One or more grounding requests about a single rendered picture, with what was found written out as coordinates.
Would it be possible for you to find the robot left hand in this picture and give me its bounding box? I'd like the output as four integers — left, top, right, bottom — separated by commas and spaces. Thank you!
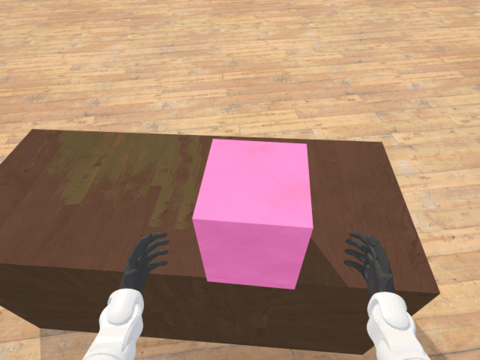
118, 232, 169, 293

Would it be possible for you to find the carton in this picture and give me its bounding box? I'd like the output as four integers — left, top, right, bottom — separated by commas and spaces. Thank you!
192, 139, 313, 290

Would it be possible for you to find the right robot forearm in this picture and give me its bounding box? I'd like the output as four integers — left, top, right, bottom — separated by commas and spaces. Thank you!
367, 292, 431, 360

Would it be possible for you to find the left robot forearm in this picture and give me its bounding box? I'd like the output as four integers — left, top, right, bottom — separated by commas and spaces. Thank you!
82, 289, 144, 360

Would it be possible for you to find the robot right hand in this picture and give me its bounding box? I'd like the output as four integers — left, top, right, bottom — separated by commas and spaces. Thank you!
343, 232, 396, 297

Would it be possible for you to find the pedestal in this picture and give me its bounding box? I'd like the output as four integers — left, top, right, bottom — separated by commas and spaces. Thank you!
0, 129, 440, 355

